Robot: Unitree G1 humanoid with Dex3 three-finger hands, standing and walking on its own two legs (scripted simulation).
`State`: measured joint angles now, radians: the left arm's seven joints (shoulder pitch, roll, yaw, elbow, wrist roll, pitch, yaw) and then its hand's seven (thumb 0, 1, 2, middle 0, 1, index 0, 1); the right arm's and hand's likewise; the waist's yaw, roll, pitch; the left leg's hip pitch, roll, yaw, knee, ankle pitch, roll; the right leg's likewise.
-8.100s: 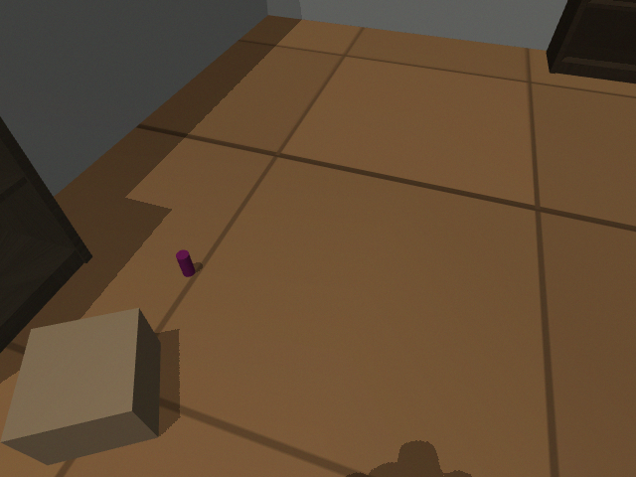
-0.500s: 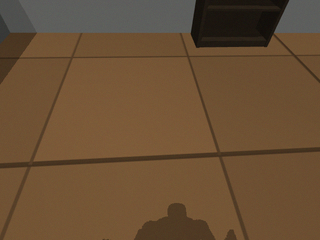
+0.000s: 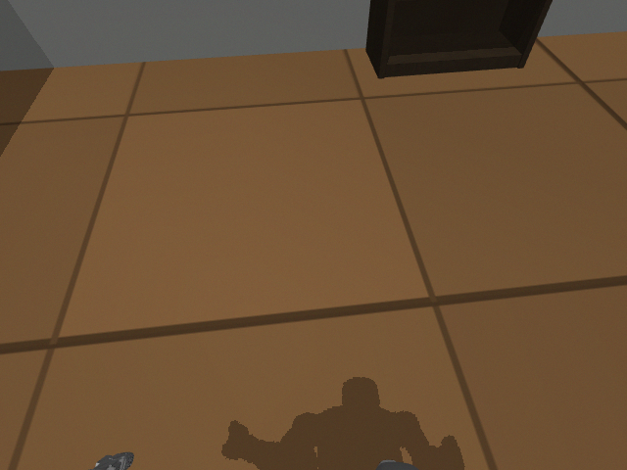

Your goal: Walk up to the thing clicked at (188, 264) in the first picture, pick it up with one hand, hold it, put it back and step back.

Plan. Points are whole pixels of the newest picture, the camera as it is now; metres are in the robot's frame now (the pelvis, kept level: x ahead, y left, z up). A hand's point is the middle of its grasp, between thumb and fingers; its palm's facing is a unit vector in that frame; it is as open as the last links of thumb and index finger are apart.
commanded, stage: walk up
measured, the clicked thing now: out of the picture -0.21 +0.83 -0.70
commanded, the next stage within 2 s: stand in 0.54 s
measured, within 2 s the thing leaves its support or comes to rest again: neither
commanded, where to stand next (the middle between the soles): +0.06 -0.01 m, yaw +1 degrees
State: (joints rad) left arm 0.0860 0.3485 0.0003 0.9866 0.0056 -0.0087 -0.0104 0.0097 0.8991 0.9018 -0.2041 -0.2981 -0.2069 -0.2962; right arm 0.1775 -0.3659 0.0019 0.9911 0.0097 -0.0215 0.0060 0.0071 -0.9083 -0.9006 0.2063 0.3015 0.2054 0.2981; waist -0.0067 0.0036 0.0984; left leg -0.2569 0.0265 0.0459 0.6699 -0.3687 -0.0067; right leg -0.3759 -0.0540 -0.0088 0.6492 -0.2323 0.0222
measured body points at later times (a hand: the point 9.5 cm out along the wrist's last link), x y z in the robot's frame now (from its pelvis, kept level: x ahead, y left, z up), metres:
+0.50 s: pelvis +0.02 -0.01 +0.02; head +0.03 -0.01 +0.47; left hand +0.09 +0.30 -0.11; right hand +0.12 -0.32 -0.10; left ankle -0.01 +0.12 -0.72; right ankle +0.07 -0.14 -0.72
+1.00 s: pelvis +0.03 -0.02 +0.03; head +0.04 -0.03 +0.48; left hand +0.11 +0.28 -0.10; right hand +0.10 -0.32 -0.11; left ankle -0.01 +0.12 -0.72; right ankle +0.07 -0.14 -0.72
